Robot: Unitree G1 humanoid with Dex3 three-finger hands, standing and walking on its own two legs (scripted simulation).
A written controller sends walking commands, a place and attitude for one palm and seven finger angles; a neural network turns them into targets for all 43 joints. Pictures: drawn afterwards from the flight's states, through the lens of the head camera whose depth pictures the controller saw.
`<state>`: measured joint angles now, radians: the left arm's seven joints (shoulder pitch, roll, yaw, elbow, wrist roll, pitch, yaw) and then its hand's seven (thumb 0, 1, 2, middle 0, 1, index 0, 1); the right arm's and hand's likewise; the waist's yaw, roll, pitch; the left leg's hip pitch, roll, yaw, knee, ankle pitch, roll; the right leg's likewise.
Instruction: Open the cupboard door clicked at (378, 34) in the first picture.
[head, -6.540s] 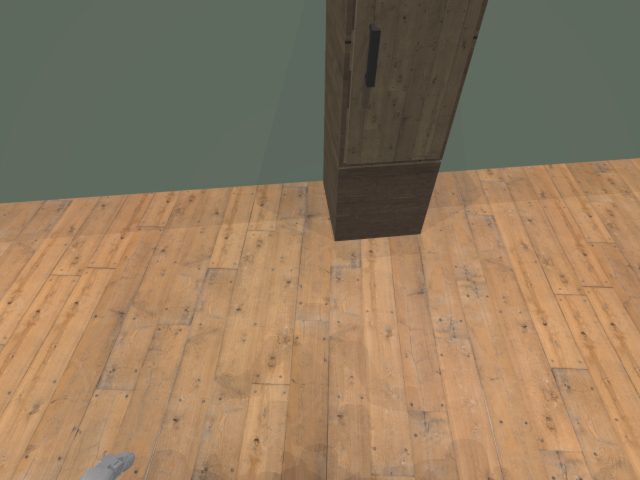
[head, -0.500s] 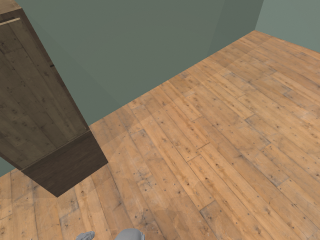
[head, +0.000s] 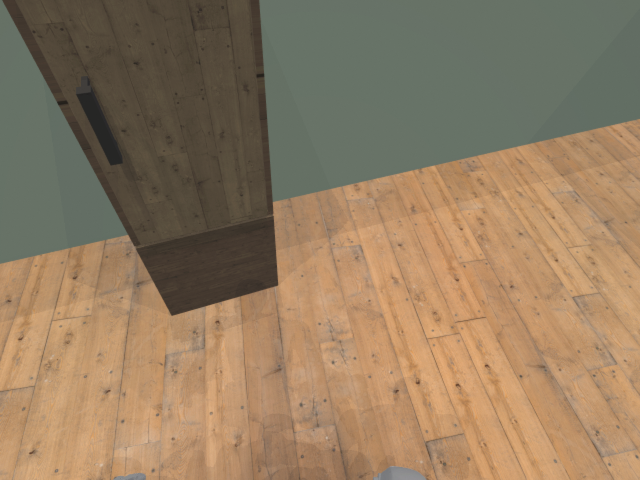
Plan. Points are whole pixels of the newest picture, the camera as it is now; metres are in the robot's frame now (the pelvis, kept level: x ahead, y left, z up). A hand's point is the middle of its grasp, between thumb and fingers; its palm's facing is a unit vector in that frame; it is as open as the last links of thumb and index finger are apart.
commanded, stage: turn to face it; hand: left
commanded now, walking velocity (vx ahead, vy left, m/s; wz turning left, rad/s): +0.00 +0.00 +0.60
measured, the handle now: (101, 121) +0.66 +0.44 +0.03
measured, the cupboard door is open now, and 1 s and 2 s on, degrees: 0 0 0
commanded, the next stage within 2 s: take the last steps up to it in 0.50 s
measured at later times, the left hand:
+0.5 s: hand out of the picture -0.01 +0.16 -0.15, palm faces +0.29 -0.92 -0.27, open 7.4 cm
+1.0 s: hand out of the picture -0.04 +0.19 -0.17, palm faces +0.35 -0.92 -0.18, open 7.4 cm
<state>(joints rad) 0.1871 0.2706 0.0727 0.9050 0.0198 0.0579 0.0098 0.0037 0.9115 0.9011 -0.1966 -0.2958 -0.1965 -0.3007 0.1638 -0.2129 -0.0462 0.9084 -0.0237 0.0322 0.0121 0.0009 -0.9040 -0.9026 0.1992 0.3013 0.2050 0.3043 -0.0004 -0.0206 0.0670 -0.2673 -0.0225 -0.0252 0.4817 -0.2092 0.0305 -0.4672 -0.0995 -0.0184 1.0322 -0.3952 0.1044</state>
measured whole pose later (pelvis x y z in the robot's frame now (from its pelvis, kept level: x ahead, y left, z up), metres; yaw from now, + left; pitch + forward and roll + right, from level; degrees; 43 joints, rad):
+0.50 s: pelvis -0.02 -0.05 +0.00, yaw +17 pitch -1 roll +2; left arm 0.24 0.18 0.02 0.90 0.03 0.01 0.02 0.00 0.91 0.90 -0.20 -0.30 -0.20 -0.30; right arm 0.21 -0.26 -0.09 0.97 -0.02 0.09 0.03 0.00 -0.91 -0.90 0.19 0.30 0.20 0.30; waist -0.01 0.02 0.07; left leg -0.40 0.04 0.00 0.95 -0.41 -0.08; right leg -0.21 -0.12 -0.18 0.51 -0.27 0.00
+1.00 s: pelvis +0.00 +0.00 +0.01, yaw +20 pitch -2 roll +0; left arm 0.26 0.22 0.04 1.06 0.03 0.03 -0.02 0.00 0.91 0.90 -0.20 -0.30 -0.20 -0.30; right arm 0.34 -0.15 -0.03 1.06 -0.03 -0.03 -0.02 0.00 -0.92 -0.90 0.20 0.30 0.21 0.30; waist -0.01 -0.04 0.01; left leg -0.02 0.00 0.06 0.30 -0.25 0.02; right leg -0.46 -0.11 -0.06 0.92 -0.28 0.06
